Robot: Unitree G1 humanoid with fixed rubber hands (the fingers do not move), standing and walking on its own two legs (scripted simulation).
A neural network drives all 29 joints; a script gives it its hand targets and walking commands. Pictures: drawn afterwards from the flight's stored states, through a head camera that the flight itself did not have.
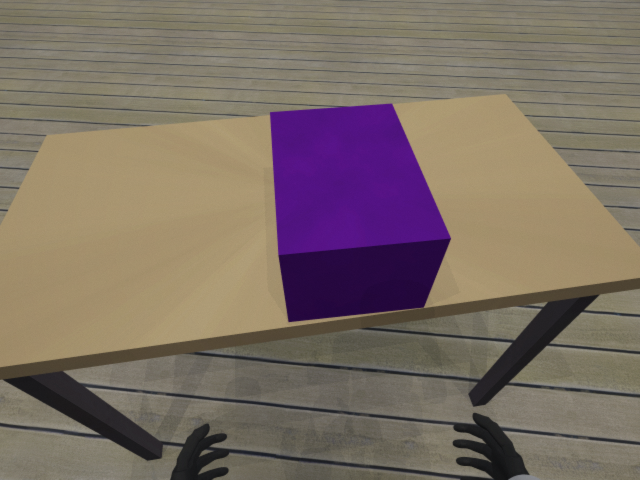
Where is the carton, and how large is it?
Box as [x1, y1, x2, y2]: [270, 104, 450, 321]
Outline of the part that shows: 392,104 270,112 278,255 288,321 423,307 450,237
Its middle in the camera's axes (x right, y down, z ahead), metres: +0.04 -0.06 +0.60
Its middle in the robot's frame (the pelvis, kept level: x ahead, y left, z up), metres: +0.49 -0.02 +0.05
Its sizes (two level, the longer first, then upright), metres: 0.297 0.203 0.160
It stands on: a table, 0.75 m high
